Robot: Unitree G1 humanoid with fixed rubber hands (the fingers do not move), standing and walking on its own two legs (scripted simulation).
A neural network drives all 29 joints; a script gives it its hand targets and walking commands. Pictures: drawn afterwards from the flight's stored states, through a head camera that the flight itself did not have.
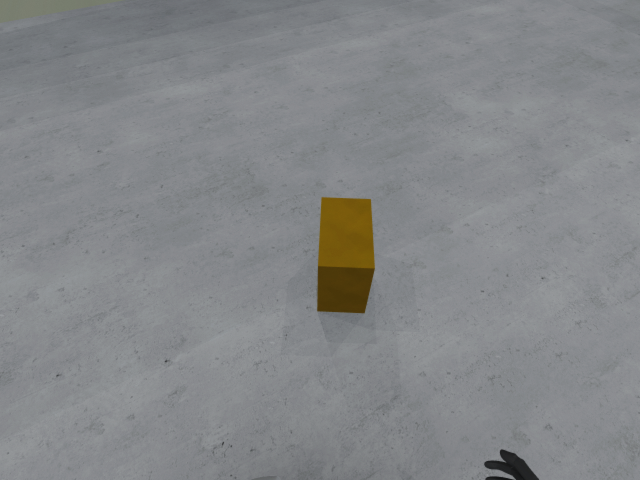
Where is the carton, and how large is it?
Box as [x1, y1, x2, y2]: [317, 197, 374, 312]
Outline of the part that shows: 322,197 318,256 317,310 364,312 374,269 370,199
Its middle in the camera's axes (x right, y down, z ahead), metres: +0.08 +0.05 +1.34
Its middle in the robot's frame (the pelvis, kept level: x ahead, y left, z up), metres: +0.86 -0.02 -0.62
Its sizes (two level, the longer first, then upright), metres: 0.284 0.169 0.289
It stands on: the floor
